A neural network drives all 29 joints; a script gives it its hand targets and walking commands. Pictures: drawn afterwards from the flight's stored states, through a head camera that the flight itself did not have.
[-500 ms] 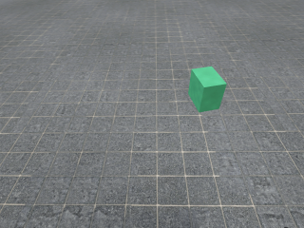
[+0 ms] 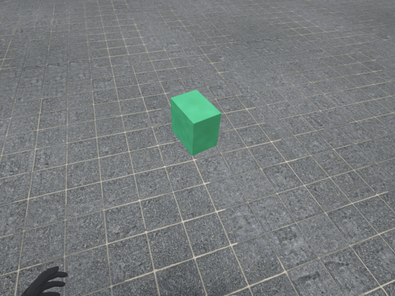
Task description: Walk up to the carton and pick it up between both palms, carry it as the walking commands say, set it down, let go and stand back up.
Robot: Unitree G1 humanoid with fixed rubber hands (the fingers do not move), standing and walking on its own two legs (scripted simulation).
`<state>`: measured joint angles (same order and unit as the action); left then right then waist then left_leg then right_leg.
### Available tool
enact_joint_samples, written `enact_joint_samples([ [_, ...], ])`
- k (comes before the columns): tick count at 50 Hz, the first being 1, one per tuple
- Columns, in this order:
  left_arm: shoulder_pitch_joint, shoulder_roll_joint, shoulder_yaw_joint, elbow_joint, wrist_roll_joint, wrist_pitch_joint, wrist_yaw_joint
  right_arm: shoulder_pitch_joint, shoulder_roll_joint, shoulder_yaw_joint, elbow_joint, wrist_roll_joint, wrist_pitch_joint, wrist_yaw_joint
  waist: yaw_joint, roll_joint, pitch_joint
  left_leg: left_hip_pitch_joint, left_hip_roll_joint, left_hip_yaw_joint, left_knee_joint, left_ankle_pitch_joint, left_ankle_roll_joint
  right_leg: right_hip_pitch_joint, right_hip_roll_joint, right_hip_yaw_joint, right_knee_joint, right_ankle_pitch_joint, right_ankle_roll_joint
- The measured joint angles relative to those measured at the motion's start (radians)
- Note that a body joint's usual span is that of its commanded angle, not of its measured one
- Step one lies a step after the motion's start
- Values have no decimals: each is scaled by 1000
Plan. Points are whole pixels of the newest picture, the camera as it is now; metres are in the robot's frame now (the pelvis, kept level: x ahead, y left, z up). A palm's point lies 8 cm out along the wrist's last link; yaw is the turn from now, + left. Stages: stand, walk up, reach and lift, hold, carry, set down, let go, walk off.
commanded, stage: walk up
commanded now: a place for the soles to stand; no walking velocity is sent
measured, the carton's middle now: (194, 122) +1.32 -0.09 -0.63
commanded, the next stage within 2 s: none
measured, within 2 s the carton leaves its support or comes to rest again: neither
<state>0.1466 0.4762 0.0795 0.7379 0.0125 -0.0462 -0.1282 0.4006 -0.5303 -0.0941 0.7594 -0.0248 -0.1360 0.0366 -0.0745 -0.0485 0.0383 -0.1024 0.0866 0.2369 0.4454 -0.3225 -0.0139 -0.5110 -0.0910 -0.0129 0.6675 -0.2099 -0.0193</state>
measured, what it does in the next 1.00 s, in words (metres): walks ahead: right foot, then left foot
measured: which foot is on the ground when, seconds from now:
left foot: down 0.00-0.10, up 0.12-0.42, down 0.44-0.78, up 0.80-1.00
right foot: up 0.00-0.06, down 0.08-0.44, up 0.46-0.76, down 0.78-1.00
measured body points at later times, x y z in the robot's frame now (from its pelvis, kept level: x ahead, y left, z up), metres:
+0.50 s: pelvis +0.24 +0.00 -0.02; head +0.26 +0.01 +0.43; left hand +0.33 +0.34 -0.11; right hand +0.35 -0.35 -0.08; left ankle +0.34 +0.11 -0.74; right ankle +0.17 -0.13 -0.70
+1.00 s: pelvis +0.45 -0.05 +0.00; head +0.46 -0.07 +0.45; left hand +0.58 +0.29 -0.06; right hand +0.50 -0.39 -0.11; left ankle +0.53 +0.09 -0.70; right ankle +0.45 -0.17 -0.74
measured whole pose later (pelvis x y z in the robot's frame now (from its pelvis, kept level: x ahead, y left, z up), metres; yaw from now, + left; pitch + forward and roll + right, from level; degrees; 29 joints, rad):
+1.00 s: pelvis +0.45 -0.05 +0.00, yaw -6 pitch -1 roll -1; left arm 0.29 0.49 0.08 0.74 0.01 -0.10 -0.05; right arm 0.31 -0.48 -0.05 0.79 -0.01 -0.08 0.06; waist 0.01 0.05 0.04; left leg -0.51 0.11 0.03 0.86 -0.32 0.01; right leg -0.26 -0.02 -0.10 0.53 -0.26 -0.04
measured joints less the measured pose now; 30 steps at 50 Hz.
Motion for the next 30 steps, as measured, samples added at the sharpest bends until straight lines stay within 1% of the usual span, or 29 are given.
enact_joint_samples([
  [3, -45, -3, 0, -10, -1, -3, -1, 20, -9, 1, 4, 5, 15, -3, -15, 26, 3, 31, 32, 4, 50, -74, -23, 58, 28, -47, -101, 13, -25],
  [4, -57, -1, 2, -17, 0, -9, 4, 27, -9, 3, 5, 6, 20, -5, -16, 36, 8, 20, 51, -3, 115, -110, -16, 82, 44, -54, -122, 45, -36],
  [5, -66, 4, 7, -26, 0, -16, 14, 25, 0, 7, 7, 8, 25, -8, -11, 40, 16, -22, 72, -25, 236, -119, 5, 82, 53, -58, -96, 78, -36],
  [7, -55, 5, 11, -40, -11, -25, 36, 2, 19, 22, 9, 20, 36, -13, 9, 46, 31, -146, 55, -135, 518, -105, 34, 90, 67, -55, -39, 29, -29],
  [8, -38, 1, 11, -42, -16, -26, 46, -12, 26, 28, 8, 25, 39, -13, 18, 53, 35, -201, 45, -172, 611, -89, 40, 110, 74, -53, -42, 4, -25],
  [9, -17, -4, 10, -41, -20, -27, 53, -26, 32, 32, 4, 26, 40, -13, 27, 63, 36, -249, 42, -196, 655, -71, 42, 134, 82, -51, -55, -11, -24],
  [11, 32, -10, 6, -36, -19, -30, 62, -48, 41, 35, -2, 20, 38, -6, 46, 80, 30, -327, 48, -216, 635, -42, 35, 178, 95, -47, -92, -19, -23],
  [14, 102, -5, 4, -32, -12, -38, 64, -71, 52, 34, -6, 9, 43, 11, 76, 90, 21, -401, 57, -209, 485, -13, 22, 230, 104, -42, -119, -46, -26],
  [16, 143, 3, 4, -29, -9, -43, 61, -89, 57, 32, -5, 5, 46, 23, 96, 87, 20, -421, 55, -195, 374, 38, 21, 261, 106, -37, -124, -73, -23],
  [19, 192, 20, -1, -21, -6, -42, 58, -116, 60, 26, -4, 5, 44, 38, 120, 74, 14, -404, 34, -176, 236, 117, 27, 305, 102, -26, -111, -128, -12],
  [21, 218, 29, -7, -16, -2, -39, 59, -125, 52, 19, -9, 5, 36, 41, 129, 62, 4, -352, 5, -163, 164, 116, 38, 321, 92, -14, -65, -187, -5],
  [22, 230, 34, -9, -14, 0, -38, 61, -130, 45, 14, -15, 2, 29, 37, 129, 51, 1, -328, -8, -157, 143, 134, 48, 311, 83, -3, -5, -225, -16],
  [23, 229, 33, -11, -7, -3, -35, 66, -136, 43, 8, -20, -1, 21, 31, 123, 37, 3, -331, -17, -148, 174, 145, 47, 275, 79, 17, 101, -252, -23],
  [25, 219, 29, -21, 9, -7, -30, 77, -140, 45, 5, -31, 7, 15, 20, 113, 12, 7, -316, -21, -127, 213, 109, 49, 177, 96, 63, 329, -239, -20],
  [26, 211, 28, -25, 16, -8, -30, 79, -137, 47, 7, -34, 11, 16, 16, 107, 0, 6, -296, -23, -117, 207, 92, 52, 134, 95, 68, 397, -220, -16],
  [27, 203, 26, -26, 22, -8, -30, 79, -131, 48, 9, -36, 13, 18, 12, 100, -11, 4, -272, -25, -107, 190, 82, 52, 97, 85, 62, 423, -202, -11],
  [28, 195, 22, -27, 27, -7, -31, 76, -123, 48, 11, -36, 14, 19, 9, 92, -18, 3, -246, -27, -100, 168, 80, 49, 69, 69, 50, 412, -187, -5],
  [30, 177, 13, -25, 31, -6, -28, 64, -105, 42, 14, -35, 9, 21, 9, 75, -21, 1, -201, -28, -89, 128, 76, 45, 31, 38, 23, 332, -168, 6],
])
